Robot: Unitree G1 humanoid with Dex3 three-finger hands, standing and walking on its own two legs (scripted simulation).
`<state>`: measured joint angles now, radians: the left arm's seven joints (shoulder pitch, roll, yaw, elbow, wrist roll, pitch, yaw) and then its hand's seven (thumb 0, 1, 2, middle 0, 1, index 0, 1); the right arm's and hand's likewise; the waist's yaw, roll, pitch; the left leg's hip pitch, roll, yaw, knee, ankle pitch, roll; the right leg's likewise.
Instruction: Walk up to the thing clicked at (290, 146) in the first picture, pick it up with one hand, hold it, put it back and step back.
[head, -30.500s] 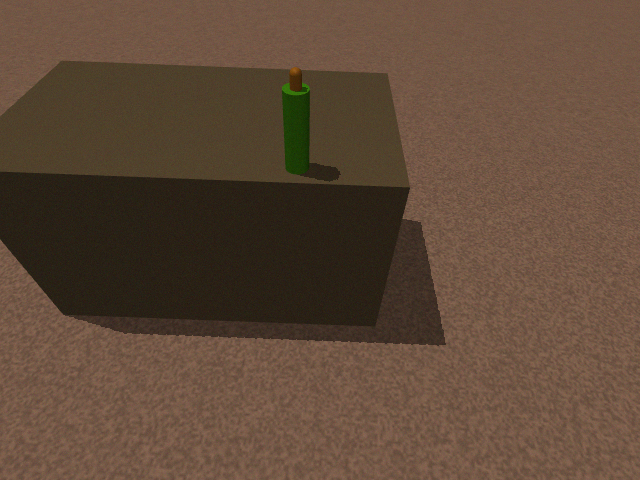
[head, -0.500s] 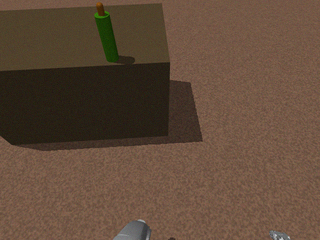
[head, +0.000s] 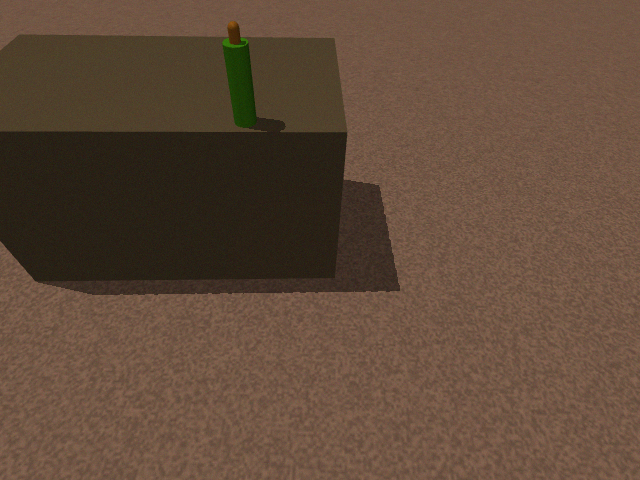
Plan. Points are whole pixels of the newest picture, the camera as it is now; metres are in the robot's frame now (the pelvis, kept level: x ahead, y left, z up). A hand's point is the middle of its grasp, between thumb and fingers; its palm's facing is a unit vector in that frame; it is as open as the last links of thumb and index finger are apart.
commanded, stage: step back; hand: left
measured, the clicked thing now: (239, 76) +1.00 +0.25 +0.01
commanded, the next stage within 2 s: stand in 0.68 s
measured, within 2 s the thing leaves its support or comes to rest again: neither
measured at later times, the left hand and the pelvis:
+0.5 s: hand out of the picture +0.12 +0.28 -0.14, palm faces +0.04 -0.94 -0.34, open 7.4 cm; pelvis +0.02 +0.01 +0.01, yaw +1 degrees
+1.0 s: hand out of the picture +0.10 +0.26 -0.14, palm faces -0.01 -0.94 -0.33, open 7.3 cm; pelvis +0.03 +0.01 +0.02, yaw +0 degrees
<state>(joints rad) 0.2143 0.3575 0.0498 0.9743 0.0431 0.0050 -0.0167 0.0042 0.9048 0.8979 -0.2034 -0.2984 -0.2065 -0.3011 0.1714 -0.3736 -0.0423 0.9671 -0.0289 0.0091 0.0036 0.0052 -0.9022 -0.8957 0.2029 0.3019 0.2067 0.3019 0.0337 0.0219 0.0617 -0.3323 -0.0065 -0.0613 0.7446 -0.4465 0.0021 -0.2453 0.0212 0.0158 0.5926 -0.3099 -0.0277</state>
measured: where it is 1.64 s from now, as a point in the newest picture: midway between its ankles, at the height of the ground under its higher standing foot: outside the picture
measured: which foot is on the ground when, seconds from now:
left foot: down 0.00-1.00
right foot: down 0.00-1.00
